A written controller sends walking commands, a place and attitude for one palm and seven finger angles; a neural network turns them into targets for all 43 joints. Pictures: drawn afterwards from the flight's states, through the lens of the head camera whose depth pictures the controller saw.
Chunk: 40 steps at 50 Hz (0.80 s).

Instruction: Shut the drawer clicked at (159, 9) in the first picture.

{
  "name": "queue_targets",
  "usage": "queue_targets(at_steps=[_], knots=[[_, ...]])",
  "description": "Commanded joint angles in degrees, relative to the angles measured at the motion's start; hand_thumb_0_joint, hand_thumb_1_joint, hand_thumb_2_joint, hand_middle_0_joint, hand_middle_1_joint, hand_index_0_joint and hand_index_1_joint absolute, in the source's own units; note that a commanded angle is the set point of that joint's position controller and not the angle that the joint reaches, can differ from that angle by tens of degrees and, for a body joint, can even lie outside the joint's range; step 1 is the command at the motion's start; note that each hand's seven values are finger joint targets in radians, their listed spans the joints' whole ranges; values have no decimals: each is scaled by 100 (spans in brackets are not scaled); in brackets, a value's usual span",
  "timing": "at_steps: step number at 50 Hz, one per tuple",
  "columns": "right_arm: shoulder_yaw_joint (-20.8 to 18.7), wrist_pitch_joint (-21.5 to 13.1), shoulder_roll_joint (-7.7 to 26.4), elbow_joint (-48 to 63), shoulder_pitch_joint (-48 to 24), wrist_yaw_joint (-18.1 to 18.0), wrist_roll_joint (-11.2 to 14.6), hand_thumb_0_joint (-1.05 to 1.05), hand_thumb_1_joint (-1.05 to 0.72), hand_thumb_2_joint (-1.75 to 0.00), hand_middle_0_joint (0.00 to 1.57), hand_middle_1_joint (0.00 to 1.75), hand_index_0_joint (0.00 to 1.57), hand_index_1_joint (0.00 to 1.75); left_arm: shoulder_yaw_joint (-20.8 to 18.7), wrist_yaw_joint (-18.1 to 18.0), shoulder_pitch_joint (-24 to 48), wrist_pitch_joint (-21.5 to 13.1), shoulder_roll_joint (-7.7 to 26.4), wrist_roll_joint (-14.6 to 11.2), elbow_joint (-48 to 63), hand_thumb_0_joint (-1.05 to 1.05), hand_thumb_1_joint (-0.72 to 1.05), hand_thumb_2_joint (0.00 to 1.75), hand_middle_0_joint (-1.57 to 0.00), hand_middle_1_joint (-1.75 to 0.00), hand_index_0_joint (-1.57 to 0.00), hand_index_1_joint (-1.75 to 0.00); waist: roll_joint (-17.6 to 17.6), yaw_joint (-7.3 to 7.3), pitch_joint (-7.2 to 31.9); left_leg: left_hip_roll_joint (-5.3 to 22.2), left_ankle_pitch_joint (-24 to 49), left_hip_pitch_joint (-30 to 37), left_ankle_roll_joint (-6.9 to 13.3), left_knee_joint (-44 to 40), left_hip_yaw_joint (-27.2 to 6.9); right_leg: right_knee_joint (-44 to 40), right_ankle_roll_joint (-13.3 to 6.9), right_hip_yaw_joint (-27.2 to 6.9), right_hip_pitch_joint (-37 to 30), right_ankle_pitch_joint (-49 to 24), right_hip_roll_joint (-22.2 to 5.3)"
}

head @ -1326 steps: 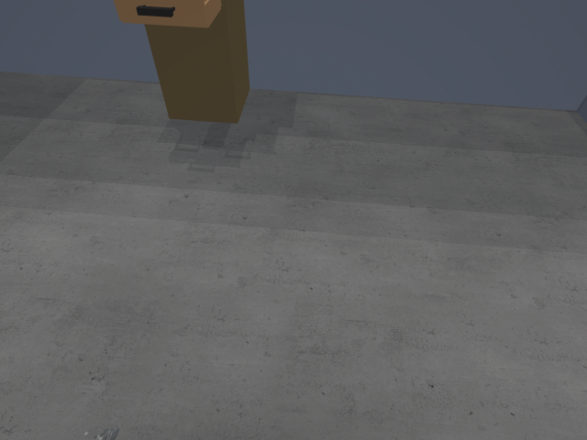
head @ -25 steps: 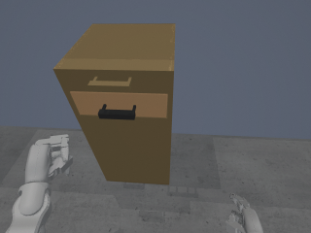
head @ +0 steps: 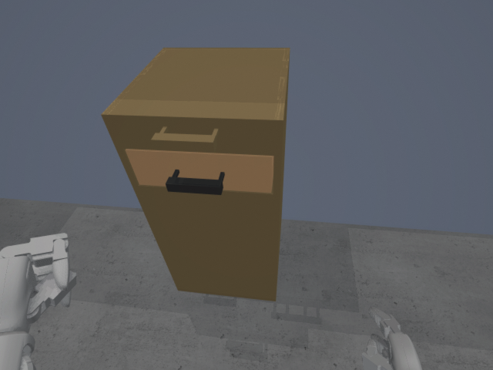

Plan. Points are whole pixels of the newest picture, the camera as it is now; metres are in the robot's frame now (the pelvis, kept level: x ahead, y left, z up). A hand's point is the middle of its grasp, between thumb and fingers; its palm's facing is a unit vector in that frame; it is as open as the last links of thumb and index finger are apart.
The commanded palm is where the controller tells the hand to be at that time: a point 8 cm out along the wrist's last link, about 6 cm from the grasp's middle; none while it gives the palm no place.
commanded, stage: step back with the hand held close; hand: left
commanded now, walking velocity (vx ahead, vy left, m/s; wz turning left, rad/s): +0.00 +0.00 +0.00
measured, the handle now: (196, 179) +0.57 +0.22 -0.05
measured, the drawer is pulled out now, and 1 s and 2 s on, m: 0.00 0.00 0.00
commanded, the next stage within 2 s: stop stepping back and stand still in 1.34 s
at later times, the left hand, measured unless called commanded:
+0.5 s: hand (69, 282) +0.17 +0.25 +0.14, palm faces +0.23 -0.83 -0.50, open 3.3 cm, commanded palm +0.11 +0.30 +0.17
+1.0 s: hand out of the picture +0.08 +0.27 +0.16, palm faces +0.35 -0.83 -0.43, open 3.3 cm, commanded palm +0.02 +0.32 +0.17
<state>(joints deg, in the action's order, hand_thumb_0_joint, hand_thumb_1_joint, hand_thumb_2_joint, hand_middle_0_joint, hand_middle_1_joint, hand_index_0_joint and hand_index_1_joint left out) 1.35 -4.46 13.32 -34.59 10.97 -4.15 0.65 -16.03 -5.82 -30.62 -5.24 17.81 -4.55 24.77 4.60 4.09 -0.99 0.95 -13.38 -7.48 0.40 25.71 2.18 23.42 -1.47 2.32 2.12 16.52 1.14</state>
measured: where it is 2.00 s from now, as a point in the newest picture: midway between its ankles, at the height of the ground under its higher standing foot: outside the picture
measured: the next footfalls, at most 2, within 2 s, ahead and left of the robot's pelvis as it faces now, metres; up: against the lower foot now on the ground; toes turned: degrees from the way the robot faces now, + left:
right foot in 1.26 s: -0.24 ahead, -0.09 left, +0.00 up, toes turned -2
left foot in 1.76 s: -0.23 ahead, +0.18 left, +0.00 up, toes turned -2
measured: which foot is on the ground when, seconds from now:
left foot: down 0.00-1.00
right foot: down 0.00-1.00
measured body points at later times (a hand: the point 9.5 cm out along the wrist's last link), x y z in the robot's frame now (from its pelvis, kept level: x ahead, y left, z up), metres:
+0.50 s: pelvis -0.03 +0.02 +0.00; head +0.01 +0.02 +0.45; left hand +0.15 +0.29 +0.17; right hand +0.14 -0.23 -0.09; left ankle +0.01 +0.12 -0.74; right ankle -0.03 -0.10 -0.74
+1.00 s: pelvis -0.11 +0.04 -0.02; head -0.08 +0.06 +0.43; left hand +0.06 +0.32 +0.18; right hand +0.05 -0.20 -0.09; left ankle +0.01 +0.11 -0.74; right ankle -0.04 -0.10 -0.74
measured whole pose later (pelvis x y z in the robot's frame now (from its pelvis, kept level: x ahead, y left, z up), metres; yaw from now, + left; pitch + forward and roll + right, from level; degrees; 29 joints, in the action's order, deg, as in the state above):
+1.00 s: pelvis -0.11 +0.04 -0.02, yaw +0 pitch -1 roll -3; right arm -0.4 -3.5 12.6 -32.4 11.6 -4.8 -0.7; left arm -20.7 -9.2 -34.6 -14.2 22.4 -1.5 37.4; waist 0.9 -0.2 -4.5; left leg -0.1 -10.4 -27.0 3.2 35.7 1.0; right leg 32.4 1.0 1.4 21.1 12.3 1.3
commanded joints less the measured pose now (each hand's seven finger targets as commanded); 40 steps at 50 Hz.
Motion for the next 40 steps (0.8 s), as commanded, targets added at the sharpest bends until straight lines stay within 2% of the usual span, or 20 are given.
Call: queue_targets(at_steps=[1, 4, 5, 6, 7, 8, 12, 16, 18, 19, 23, 24, 27, 29, 32, 34, 36, 38, 39, 40], knots=[[-210, -415, 560, 964, -785, -63, -19, 0, -90, -90, 20, 30, 20, 30, -623, -130, 666, -455, 1159, -15, 1506, 0, 90, 90, -140, -160, -140, -160, -43, -69, 474, 29, 763, 544, 204, -231, -120, -575, 28, -287, 633, -1037, -203], [-200, -493, 548, 936, -825, -78, -18, 0, -90, -90, 20, 30, 20, 30, -683, -162, 513, -447, 1215, -7, 1535, 0, 90, 90, -140, -160, -140, -160, -157, -37, 405, 38, 897, 507, 179, -199, -116, -583, 17, -292, 605, -1191, -183], [-190, -501, 527, 936, -833, -78, -24, 0, -90, -90, 20, 30, 20, 30, -629, -158, 500, -446, 1132, -22, 1530, 0, 90, 90, -140, -160, -140, -160, -37, -49, 335, 36, 898, 509, 180, -207, -104, -581, 18, -298, 634, -1221, -189], [-242, -339, 665, 1098, -732, -10, -28, 0, -90, -90, 20, 30, 20, 30, -1553, -194, 1338, -709, 2007, 24, 2112, 0, 90, 90, -140, -160, -140, -160, -253, -280, -167, 109, 488, 46, 270, 22, -211, -926, 62, -1020, 1190, -1494, -530], [-246, -240, 555, 920, -685, 3, -58, 0, -90, -90, 20, 30, 20, 30, -1294, -155, 735, -750, 1580, 55, 1419, 0, 90, 90, -140, -160, -140, -160, -505, -334, -200, 99, 492, 0, 257, 175, -233, -914, 18, -1015, 1240, -1670, -676], [-266, -160, 534, 944, -686, 22, -51, 0, -90, -90, 20, 30, 20, 30, -1040, -122, 393, -710, 1307, 87, 1136, 0, 90, 90, -140, -160, -140, -160, -738, -351, -240, 122, 590, -5, 238, 206, -218, -878, 45, -980, 1289, -1853, -709], [-385, 72, 624, 1070, -625, 75, -40, 0, -90, -90, 20, 30, 20, 30, -829, -52, -211, -724, 993, 90, 926, 0, 90, 90, -140, -160, -140, -160, -365, -376, 253, 280, 1323, 43, 233, 26, -181, -447, 162, -652, 1007, -2245, -611], [-449, 224, 611, 1238, -677, 75, -18, 0, -90, -90, 20, 30, 20, 30, -1007, -71, -565, -764, 1195, 77, 1380, 0, 90, 90, -140, -160, -140, -160, -428, -332, 780, 391, 1879, 24, 266, -49, -232, -145, 213, -482, 757, -2337, -502], [-464, 250, 615, 1334, -657, 53, -10, 0, -90, -90, 20, 30, 20, 30, -1136, -110, -639, -804, 1347, 67, 1783, 0, 90, 90, -140, -160, -140, -160, -479, -321, 1059, 422, 2245, -12, 264, 29, -255, 47, 214, -462, 581, -2656, -492], [-462, 260, 633, 1370, -703, 21, -22, 0, -90, -90, 20, 30, 20, 30, -1294, -140, -653, -817, 1536, 62, 1961, 0, 90, 90, -140, -160, -140, -160, -349, -275, 1185, 414, 2427, 1, 259, 19, -264, 116, 214, -444, 553, -2728, -460], [-473, 239, 622, 1449, -591, -15, -12, 0, -90, -90, 20, 30, 20, 30, -1317, -230, -850, -833, 1526, 54, 2288, 0, 90, 90, -140, -160, -140, -160, 31, -290, 1257, 528, 2486, -265, 263, -18, -390, 421, 215, -407, 539, -2426, -341], [-474, 224, 631, 1428, -614, -36, -31, 0, -90, -90, 20, 30, 20, 30, -1375, -246, -897, -818, 1576, 47, 2258, 0, 90, 90, -140, -160, -140, -160, 154, -261, 1218, 546, 2369, -378, 275, -103, -465, 443, 222, -386, 570, -2205, -287], [-486, 158, 642, 1385, -531, -33, -44, 0, -90, -90, 20, 30, 20, 30, -1306, -262, -929, -851, 1424, 71, 2178, 0, 90, 90, -140, -160, -140, -160, 272, -319, 981, 666, 1650, -858, 303, -324, -592, 615, 211, -357, 574, -1610, -191], [-509, 91, 664, 1370, -546, -48, -56, 0, -90, -90, 20, 30, 20, 30, -1325, -262, -932, -878, 1393, 80, 2040, 0, 90, 90, -140, -160, -140, -160, 257, -322, 811, 713, 761, -1319, 337, -570, -712, 708, 207, -358, 482, -1255, -135], [-499, 16, 676, 1348, -481, -42, -29, 0, -90, -90, 20, 30, 20, 30, -1214, -269, -776, -947, 1241, 126, 1895, 0, 90, 90, -140, -160, -140, -160, 118, -427, 491, 729, -738, -2064, 389, -756, -801, 754, 189, -465, 351, -941, -148], [-501, -52, 698, 1355, -515, -69, -40, 0, -90, -90, 20, 30, 20, 30, -1247, -282, -617, -1000, 1284, 175, 1884, 0, 90, 90, -140, -160, -140, -160, 47, -437, 333, 734, -1589, -2471, 429, -895, -904, 701, 203, -534, 318, -536, -110], [-491, -97, 682, 1344, -474, -78, -45, 0, -90, -90, 20, 30, 20, 30, -1182, -289, -543, -1044, 1226, 219, 1850, 0, 90, 90, -140, -160, -140, -160, -85, -460, 231, 685, -1909, -2646, 426, -786, -900, 569, 180, -635, 444, -84, -146], [-501, -141, 692, 1343, -431, -67, -69, 0, -90, -90, 20, 30, 20, 30, -1143, -294, -412, -1091, 1237, 245, 1983, 0, 90, 90, -140, -160, -140, -160, -322, -474, 212, 557, -1999, -2404, 359, -531, -843, 183, 113, -774, 887, 659, -230], [-505, -160, 718, 1340, -458, -85, -98, 0, -90, -90, 20, 30, 20, 30, -1201, -309, -296, -1116, 1360, 262, 2146, 0, 90, 90, -140, -160, -140, -160, -316, -485, 189, 497, -1971, -2227, 331, -418, -853, -5, 82, -859, 1147, 938, -255], [-478, -172, 656, 1316, -439, -92, -114, 0, -90, -90, 20, 30, 20, 30, -1138, -324, -289, -1134, 1309, 265, 2180, 0, 90, 90, -140, -160, -140, -160, -406, -487, 193, 420, -1859, -2020, 283, -223, -779, -185, 34, -917, 1415, 1205, -357]])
